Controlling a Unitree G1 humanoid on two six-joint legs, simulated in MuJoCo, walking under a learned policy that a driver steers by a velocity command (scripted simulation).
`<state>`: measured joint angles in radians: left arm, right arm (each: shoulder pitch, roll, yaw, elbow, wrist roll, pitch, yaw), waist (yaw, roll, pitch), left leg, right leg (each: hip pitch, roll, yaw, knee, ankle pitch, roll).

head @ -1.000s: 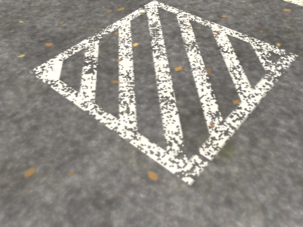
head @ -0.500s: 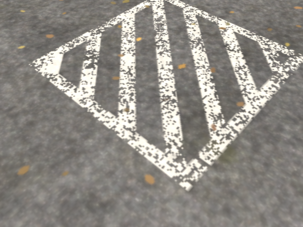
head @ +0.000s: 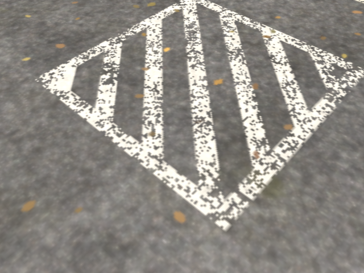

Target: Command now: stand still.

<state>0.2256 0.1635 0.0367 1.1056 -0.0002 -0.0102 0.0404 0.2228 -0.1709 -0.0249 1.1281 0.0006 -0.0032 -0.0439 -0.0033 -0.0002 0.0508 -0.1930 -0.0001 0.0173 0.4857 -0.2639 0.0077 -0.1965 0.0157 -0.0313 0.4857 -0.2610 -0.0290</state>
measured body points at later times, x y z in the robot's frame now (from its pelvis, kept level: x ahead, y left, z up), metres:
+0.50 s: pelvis +0.09 +0.06 +0.00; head +0.10 +0.08 +0.45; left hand +0.19 +0.31 -0.14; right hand +0.09 -0.18 -0.14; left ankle +0.05 +0.16 -0.74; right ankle +0.06 -0.08 -0.66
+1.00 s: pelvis +0.47 +0.02 -0.01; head +0.49 +0.02 +0.44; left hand +0.50 +0.29 -0.15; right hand +0.53 -0.24 -0.14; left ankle +0.38 +0.17 -0.63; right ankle +0.48 -0.04 -0.74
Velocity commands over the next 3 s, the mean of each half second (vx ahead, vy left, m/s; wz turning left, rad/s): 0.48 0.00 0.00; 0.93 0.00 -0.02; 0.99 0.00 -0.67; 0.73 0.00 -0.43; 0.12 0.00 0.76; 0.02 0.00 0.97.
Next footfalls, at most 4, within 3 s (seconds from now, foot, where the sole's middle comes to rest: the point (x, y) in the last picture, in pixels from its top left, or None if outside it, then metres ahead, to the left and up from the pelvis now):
0.40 left None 0.09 0.16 -0.77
0.84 right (201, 267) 0.52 -0.04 -0.77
1.30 left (163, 165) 0.98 0.11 -0.78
1.76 right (235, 117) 1.28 -0.24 -0.78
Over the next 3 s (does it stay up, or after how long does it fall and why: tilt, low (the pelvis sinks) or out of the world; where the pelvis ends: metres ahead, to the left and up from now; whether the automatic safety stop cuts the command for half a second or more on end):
stays up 1.47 -0.34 0.00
